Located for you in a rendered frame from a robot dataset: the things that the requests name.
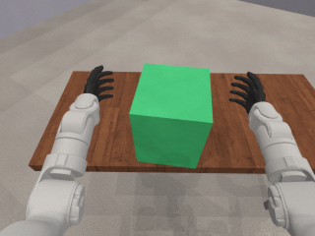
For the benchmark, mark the carton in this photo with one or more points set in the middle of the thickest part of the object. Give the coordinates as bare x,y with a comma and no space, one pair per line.
171,115

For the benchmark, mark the robot left upper arm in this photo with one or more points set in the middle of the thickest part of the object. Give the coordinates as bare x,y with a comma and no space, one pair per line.
55,206

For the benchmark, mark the robot left hand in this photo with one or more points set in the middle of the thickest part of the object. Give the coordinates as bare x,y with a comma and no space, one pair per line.
93,83

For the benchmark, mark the table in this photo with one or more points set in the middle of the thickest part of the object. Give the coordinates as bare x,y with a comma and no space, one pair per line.
231,146

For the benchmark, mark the left robot forearm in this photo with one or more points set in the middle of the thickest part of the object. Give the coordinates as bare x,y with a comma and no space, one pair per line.
67,159

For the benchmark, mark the right robot forearm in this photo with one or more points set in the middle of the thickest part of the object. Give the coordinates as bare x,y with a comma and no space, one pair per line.
284,162

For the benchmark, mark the robot right upper arm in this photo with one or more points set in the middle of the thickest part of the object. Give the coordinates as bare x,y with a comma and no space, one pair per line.
292,207

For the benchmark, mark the robot right hand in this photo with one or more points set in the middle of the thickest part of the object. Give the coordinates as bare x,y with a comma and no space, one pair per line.
255,91

